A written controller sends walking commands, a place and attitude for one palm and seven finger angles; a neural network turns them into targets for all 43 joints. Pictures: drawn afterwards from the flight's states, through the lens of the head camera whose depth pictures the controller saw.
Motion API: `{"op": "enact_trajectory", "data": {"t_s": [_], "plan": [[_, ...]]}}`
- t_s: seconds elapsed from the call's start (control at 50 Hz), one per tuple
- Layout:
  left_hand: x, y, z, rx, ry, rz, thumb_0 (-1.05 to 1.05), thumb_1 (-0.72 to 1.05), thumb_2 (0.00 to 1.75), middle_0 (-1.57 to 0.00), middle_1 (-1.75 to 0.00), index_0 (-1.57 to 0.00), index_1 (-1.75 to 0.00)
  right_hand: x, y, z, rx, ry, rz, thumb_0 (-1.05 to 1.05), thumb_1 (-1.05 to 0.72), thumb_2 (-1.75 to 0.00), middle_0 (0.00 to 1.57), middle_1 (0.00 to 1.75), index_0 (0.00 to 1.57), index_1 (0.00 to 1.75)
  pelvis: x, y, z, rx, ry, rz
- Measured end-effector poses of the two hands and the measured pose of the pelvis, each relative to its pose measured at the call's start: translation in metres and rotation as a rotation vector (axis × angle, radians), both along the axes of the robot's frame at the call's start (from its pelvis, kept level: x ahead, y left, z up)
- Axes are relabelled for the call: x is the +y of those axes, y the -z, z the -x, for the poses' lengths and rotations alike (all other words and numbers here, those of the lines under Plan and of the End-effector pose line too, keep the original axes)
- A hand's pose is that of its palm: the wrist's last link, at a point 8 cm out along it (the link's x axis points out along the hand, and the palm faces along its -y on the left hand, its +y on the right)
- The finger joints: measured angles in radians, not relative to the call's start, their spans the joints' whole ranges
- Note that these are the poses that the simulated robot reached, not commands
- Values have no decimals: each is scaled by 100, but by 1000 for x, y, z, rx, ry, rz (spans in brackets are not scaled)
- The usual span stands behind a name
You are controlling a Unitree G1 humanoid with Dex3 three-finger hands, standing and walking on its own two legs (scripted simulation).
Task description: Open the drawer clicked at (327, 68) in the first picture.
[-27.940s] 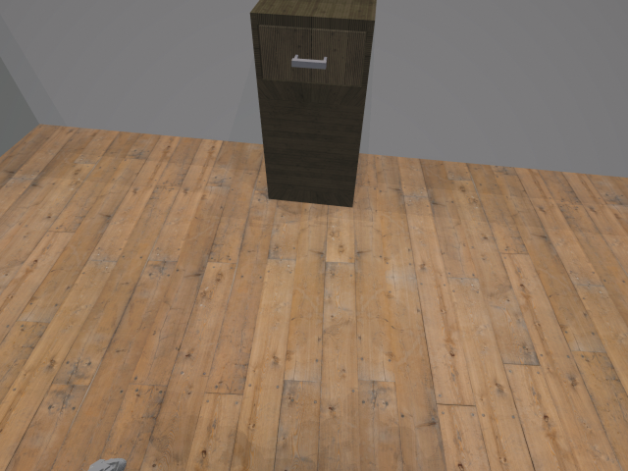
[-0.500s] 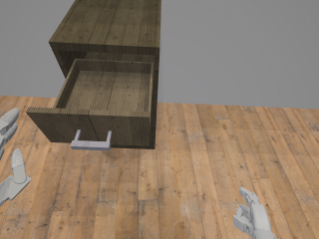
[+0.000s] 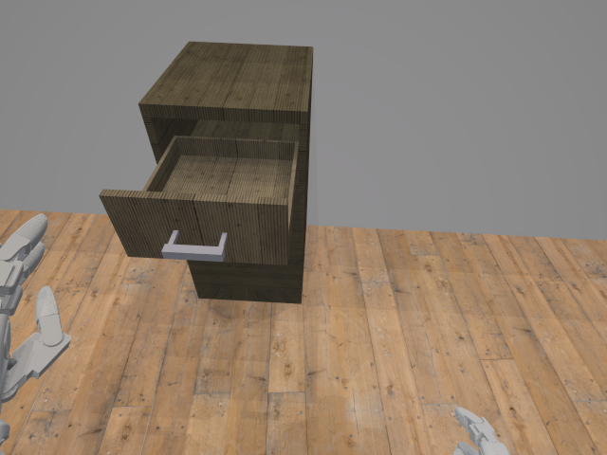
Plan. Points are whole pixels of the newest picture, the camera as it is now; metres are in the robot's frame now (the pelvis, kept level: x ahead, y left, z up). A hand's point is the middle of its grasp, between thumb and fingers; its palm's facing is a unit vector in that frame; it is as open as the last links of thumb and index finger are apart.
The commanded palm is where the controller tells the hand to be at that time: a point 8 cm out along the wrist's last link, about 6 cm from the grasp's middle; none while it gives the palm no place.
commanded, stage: stop stepping back and stand still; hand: left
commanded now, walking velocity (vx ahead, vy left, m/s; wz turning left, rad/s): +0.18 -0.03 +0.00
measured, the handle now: (196, 244) +0.53 +0.22 -0.07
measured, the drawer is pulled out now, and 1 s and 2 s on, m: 0.30 0.30 0.30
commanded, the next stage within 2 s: let the arm hang, fingers relaxed in 0.20 s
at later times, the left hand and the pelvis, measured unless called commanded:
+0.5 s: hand out of the picture +0.12 +0.21 -0.11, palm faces +0.12 -0.94 -0.32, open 7.4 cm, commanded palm none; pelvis -0.02 -0.01 -0.01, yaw +5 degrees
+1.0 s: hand out of the picture -0.07 +0.15 -0.16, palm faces +0.09 -0.97 -0.21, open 7.3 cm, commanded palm none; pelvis -0.01 -0.01 +0.01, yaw +3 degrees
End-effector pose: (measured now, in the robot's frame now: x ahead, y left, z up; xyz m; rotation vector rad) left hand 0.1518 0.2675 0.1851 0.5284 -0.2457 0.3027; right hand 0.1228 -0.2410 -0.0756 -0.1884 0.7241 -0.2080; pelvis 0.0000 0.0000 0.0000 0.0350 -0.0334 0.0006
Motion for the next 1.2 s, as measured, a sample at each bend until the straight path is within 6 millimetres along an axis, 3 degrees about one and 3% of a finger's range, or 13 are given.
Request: {"op": "enact_trajectory", "data": {"t_s": [0.12,0.32,0.36,0.4,0.44,0.48,0.52,0.58,0.72,0.84,0.98,1.14,1.2], "plan": [[-5,-7,15,-21,-14,-49,1,89,90,-22,-31,-22,-30,-4,14,5,48,-29,-28,1,-90,-90,20,30,21,30,-11,3,10,-3,-14,15],[-7,9,19,20,-14,10,1,89,90,-21,-31,-21,-30,-12,-3,-3,13,-73,36,1,-90,-90,20,30,21,30,-9,-2,14,25,-38,18],[1,51,6,184,-33,47,1,89,90,-21,-31,-21,-30,-13,10,-6,60,-114,18,1,-90,-90,20,30,20,30,-7,1,15,38,-72,16],[10,113,1,411,-101,146,0,90,90,-21,-30,-21,-30,-13,28,-6,128,-142,2,1,-90,-90,20,30,20,30,-8,6,16,43,-90,5],[8,179,10,656,-171,265,0,90,90,-20,-30,-21,-30,-10,40,-1,190,-148,-19,1,-90,-90,20,30,20,30,-11,8,16,27,-92,6],[-6,236,35,893,-208,367,0,91,90,-20,-30,-20,-30,-6,46,10,247,-136,-37,1,-90,-90,20,30,20,30,-13,8,16,12,-91,11],[-27,280,68,1108,-216,445,1,91,90,-20,-30,-20,-30,-2,50,25,305,-115,-50,1,-90,-90,20,30,20,30,-15,7,16,0,-83,15],[-58,316,122,1349,-235,549,1,93,90,-20,-30,-20,-30,3,54,56,414,-89,-63,1,-91,-90,20,30,20,30,-16,2,17,-4,-69,22],[-55,320,211,1581,-392,601,-1,99,90,-21,-30,-21,-30,-8,56,127,678,-33,-37,0,-94,-90,20,30,21,30,-18,-7,17,3,-71,36],[-57,313,246,1687,-449,604,0,94,90,-21,-30,-20,-30,-3,58,167,793,-1,-60,0,-92,-90,20,30,20,30,-16,-9,15,3,-67,36],[-65,314,233,1673,-422,600,0,92,90,-20,-30,-20,-30,19,63,185,823,18,-126,0,-91,-90,20,30,20,30,-14,-10,14,2,-58,32],[-74,319,187,1572,-339,598,0,91,90,-20,-30,-20,-30,42,68,180,785,29,-184,0,-91,-90,20,30,20,30,-13,-10,11,0,-49,30],[-70,319,180,1563,-338,579,2,93,90,-21,-30,-20,-30,45,68,175,766,37,-194,0,-91,-90,20,30,20,30,-13,-10,10,-1,-45,29]]}}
